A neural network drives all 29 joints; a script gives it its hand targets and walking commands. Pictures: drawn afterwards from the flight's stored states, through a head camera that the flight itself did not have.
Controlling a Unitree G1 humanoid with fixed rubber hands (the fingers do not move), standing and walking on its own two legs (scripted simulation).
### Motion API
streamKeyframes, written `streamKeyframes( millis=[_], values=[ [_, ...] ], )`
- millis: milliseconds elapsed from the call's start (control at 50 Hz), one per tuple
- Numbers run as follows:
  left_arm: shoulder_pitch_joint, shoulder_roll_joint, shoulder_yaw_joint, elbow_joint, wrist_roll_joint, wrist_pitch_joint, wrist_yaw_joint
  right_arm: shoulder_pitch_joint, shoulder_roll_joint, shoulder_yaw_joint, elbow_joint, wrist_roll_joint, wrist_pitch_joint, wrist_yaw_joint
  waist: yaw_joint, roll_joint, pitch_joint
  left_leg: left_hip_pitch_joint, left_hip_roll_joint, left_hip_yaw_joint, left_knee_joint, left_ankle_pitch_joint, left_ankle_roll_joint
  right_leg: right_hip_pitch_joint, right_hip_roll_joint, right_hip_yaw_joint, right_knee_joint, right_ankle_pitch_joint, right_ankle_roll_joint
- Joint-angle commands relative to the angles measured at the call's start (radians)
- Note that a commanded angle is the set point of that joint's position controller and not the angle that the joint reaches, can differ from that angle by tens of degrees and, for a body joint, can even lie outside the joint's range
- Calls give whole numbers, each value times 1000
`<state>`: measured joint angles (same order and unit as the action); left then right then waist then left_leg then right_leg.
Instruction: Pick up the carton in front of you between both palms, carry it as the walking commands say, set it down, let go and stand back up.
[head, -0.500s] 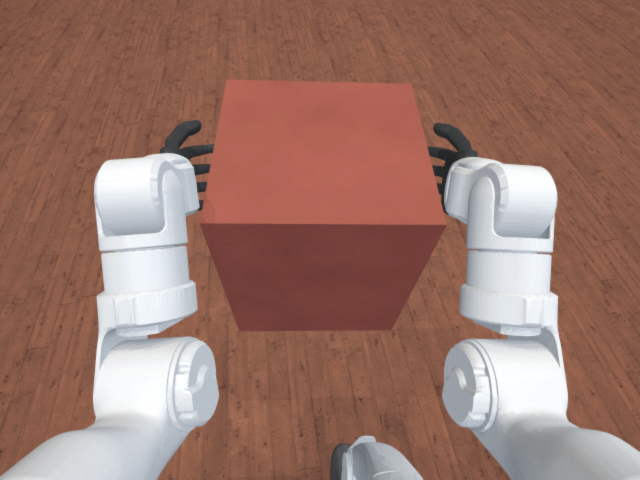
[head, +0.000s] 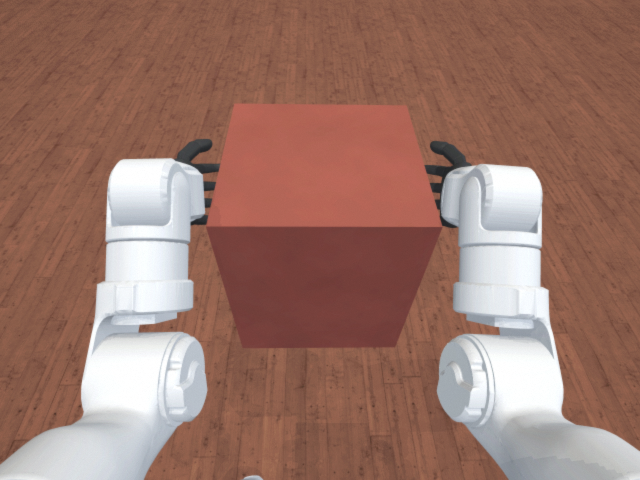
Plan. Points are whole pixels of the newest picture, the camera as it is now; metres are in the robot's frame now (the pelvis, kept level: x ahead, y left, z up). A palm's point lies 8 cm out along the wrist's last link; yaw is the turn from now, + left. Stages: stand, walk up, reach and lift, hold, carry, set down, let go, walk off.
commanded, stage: carry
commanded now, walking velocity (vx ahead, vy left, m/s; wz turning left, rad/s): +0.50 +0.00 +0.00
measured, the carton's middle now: (320, 233) +0.39 +0.01 +0.10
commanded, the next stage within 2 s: none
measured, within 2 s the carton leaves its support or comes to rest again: neither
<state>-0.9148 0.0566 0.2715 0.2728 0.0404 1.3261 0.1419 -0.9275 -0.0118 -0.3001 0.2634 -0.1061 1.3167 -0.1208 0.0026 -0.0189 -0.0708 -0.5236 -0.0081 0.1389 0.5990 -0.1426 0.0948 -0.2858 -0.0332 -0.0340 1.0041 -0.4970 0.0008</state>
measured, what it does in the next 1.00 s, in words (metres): walks ahead: right foot, then left foot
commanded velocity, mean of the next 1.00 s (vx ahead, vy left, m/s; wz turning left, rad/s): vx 0.50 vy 0.00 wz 0.00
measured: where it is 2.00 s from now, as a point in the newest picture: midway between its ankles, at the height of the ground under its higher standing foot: (312, 220)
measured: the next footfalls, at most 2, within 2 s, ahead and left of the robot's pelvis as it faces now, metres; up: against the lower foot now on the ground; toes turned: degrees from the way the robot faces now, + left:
right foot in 0.40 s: +0.42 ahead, -0.11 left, +0.00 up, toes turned -10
left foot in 0.86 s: +0.73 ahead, +0.12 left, +0.00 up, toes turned +11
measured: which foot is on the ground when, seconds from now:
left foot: down 0.00-0.44, up 0.46-0.84, down 0.86-1.00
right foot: up 0.00-0.38, down 0.40-0.90, up 0.92-1.00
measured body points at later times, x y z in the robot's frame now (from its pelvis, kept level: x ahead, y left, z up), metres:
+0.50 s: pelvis +0.32 -0.03 +0.02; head +0.33 -0.03 +0.47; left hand +0.62 +0.13 +0.09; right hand +0.63 -0.17 +0.09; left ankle +0.15 +0.07 -0.63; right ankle +0.38 -0.10 -0.72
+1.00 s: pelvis +0.63 +0.03 +0.02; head +0.60 +0.05 +0.47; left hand +0.90 +0.18 +0.07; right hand +0.89 -0.13 +0.08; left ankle +0.69 +0.11 -0.72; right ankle +0.51 -0.09 -0.63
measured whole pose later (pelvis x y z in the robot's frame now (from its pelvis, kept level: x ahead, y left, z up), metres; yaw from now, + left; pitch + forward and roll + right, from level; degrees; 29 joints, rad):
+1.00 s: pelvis +0.63 +0.03 +0.02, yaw -2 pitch +3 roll +0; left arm -0.18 -0.12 0.13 -0.19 0.13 1.25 0.09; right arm -0.16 0.13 -0.11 -0.18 -0.13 1.21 -0.07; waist -0.02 -0.03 -0.15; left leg -0.39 0.06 0.23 0.49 -0.17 0.07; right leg -0.40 -0.08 -0.06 1.13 -0.38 0.00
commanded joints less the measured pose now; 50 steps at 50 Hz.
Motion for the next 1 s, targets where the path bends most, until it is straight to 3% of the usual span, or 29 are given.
streamKeyframes(
  millis=[0,20,60,140,180,300,340,360,380,400,420,440,460,480,500,540,600,660,740,780,820,840,860,880,900,920,940,960,980],
  values=[
    [-753,-1171,-500,-77,-399,-14,-237,-656,1094,495,-32,435,-6,222,-59,147,-499,809,339,-569,-178,267,156,-509,16,54,313,34,-23],
    [-739,-1188,-499,-89,-390,-23,-232,-696,1133,513,-82,464,-18,232,-53,97,-471,739,320,-505,-194,300,118,-487,-12,59,245,93,-20],
    [-682,-1214,-504,-111,-366,-43,-218,-729,1188,556,-145,504,-36,248,-41,121,-466,672,298,-426,-228,299,83,-437,-29,45,141,137,-8],
    [-509,-1253,-550,-149,-317,-84,-196,-609,1251,608,-201,514,-68,270,-31,145,-466,715,286,-313,-282,377,85,-441,-25,-15,-63,186,15],
    [-433,-1273,-594,-187,-306,-104,-196,-524,1263,639,-227,498,-83,278,-25,148,-438,731,263,-245,-299,437,65,-424,-27,-44,-204,264,23],
    [-242,-1282,-757,-390,-333,-141,-228,-229,1199,746,-386,431,-121,279,-34,159,-365,796,206,-77,-272,666,10,-280,32,-153,-534,508,10],
    [-175,-1248,-798,-467,-342,-140,-243,-120,1150,772,-447,401,-125,274,-33,183,-376,777,193,-33,-176,799,-14,-126,69,-203,-626,534,-8],
    [-119,-1236,-815,-482,-341,-136,-251,-46,1136,790,-463,394,-121,274,-22,173,-410,706,178,8,-58,800,-37,43,83,-225,-676,559,-24],
    [-52,-1220,-818,-486,-334,-133,-259,4,1111,803,-484,387,-117,276,-6,154,-447,570,163,22,63,688,-65,246,35,-184,-673,539,-43],
    [28,-1198,-814,-490,-322,-130,-266,31,1084,816,-502,384,-112,281,24,55,-513,373,144,2,246,353,-78,466,-138,33,-594,619,-76],
    [62,-1150,-803,-476,-289,-135,-271,51,1125,845,-513,396,-100,289,27,-196,-594,-5,35,-48,504,-73,-112,789,-359,405,-563,664,-255],
    [137,-1162,-812,-469,-291,-134,-277,102,1099,844,-512,391,-100,296,25,-232,-541,-201,-20,-92,662,-368,-103,776,-386,494,-639,678,-296],
    [155,-1168,-824,-514,-299,-134,-284,140,1111,855,-517,382,-106,298,29,-171,-490,-256,32,-136,698,-352,-86,728,-362,400,-643,707,-268],
    [152,-1179,-844,-555,-306,-137,-290,153,1119,865,-534,379,-115,300,25,-62,-451,-245,71,-154,630,-285,-79,645,-344,331,-665,714,-224],
    [148,-1216,-860,-580,-324,-138,-298,165,1113,872,-559,378,-120,298,15,-11,-393,-207,101,-151,539,-237,-83,534,-326,265,-705,659,-177],
    [168,-1207,-865,-632,-345,-139,-309,206,1137,898,-603,384,-125,293,13,-62,-352,-103,104,-109,396,-191,-102,389,-285,161,-774,532,-138],
    [214,-1151,-869,-664,-368,-122,-322,267,1112,902,-628,378,-122,279,14,-118,-297,-65,99,-53,206,-126,-122,306,-244,50,-823,443,-141],
    [271,-1093,-860,-646,-358,-104,-326,317,1062,896,-626,361,-102,270,15,-131,-222,-29,90,6,28,-5,-120,261,-213,-21,-841,461,-124],
    [294,-1040,-846,-608,-330,-85,-321,323,1008,884,-596,362,-74,277,17,-127,-140,1,86,39,-68,106,-106,259,-206,-59,-827,482,-99],
    [273,-1021,-841,-583,-321,-78,-316,304,982,873,-570,366,-65,281,15,-132,-111,43,85,58,-97,83,-92,259,-212,-69,-787,476,-84],
    [251,-1013,-841,-561,-318,-73,-312,306,968,855,-533,367,-61,284,-2,-96,-144,233,33,123,-132,-5,-81,203,-171,-134,-603,581,-55],
    [250,-1008,-839,-550,-316,-71,-309,318,965,845,-509,366,-61,286,-18,-48,-204,437,43,94,-128,-66,-74,96,-132,-179,-423,606,-28],
    [227,-1008,-844,-556,-320,-66,-308,324,958,830,-481,355,-67,288,-37,160,-253,591,252,-287,-255,-247,0,-111,-43,-193,-140,461,28],
    [204,-1040,-858,-560,-332,-62,-309,329,977,825,-452,356,-76,290,-36,413,-316,754,411,-634,-375,-185,116,-359,55,-126,107,75,45],
    [189,-1076,-861,-558,-343,-71,-311,319,1016,839,-479,377,-82,292,-26,307,-311,751,427,-618,-364,-32,124,-435,14,-24,243,5,16],
    [193,-1111,-861,-556,-351,-84,-315,303,1060,851,-505,391,-93,295,-25,212,-324,691,404,-539,-335,43,116,-439,-31,15,290,30,-7],
    [198,-1146,-865,-559,-353,-99,-317,282,1096,863,-530,401,-103,299,-21,109,-330,628,395,-464,-333,11,86,-428,-77,35,254,91,-16],
    [206,-1168,-867,-565,-351,-113,-316,259,1123,881,-555,412,-114,303,-16,68,-319,553,374,-390,-368,-26,51,-391,-108,45,177,153,-15],
    [211,-1181,-876,-579,-347,-124,-314,246,1141,895,-571,419,-124,308,-13,88,-319,504,354,-320,-397,-78,29,-352,-107,26,117,194,-10]
  ],
)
